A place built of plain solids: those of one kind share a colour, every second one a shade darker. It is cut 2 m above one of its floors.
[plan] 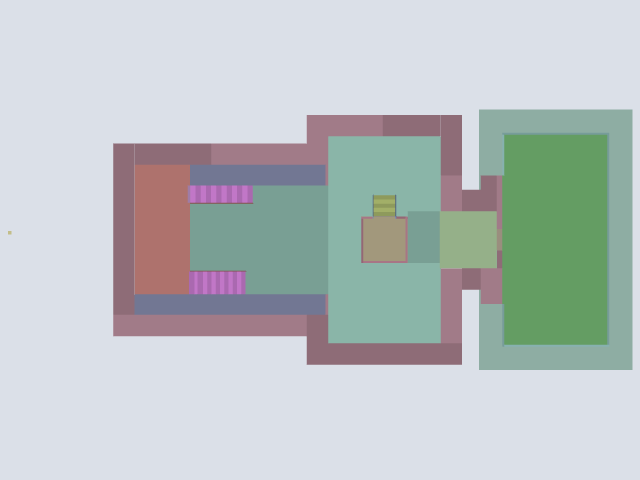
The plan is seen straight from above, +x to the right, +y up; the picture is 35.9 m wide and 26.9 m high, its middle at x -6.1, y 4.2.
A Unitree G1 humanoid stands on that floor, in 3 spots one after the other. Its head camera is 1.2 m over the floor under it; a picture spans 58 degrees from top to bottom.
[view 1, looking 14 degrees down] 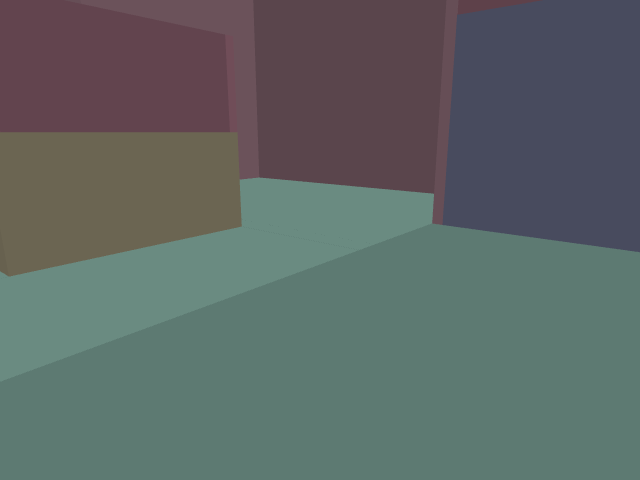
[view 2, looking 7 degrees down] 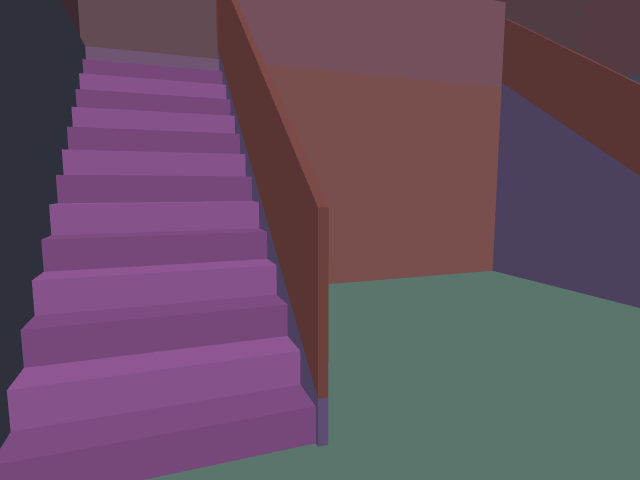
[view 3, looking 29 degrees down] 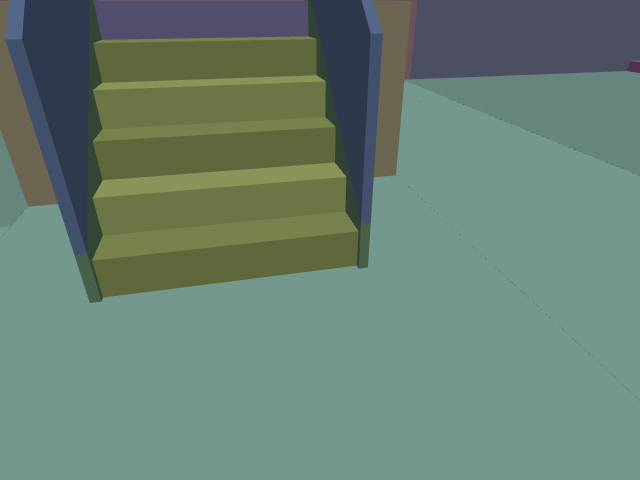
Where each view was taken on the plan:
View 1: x -8.07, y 6.57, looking -51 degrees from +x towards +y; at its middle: floor_concrete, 4.96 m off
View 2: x -8.47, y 1.80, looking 160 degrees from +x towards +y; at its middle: rail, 1.90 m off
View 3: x -2.49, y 8.50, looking -103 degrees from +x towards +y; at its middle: step_post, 2.11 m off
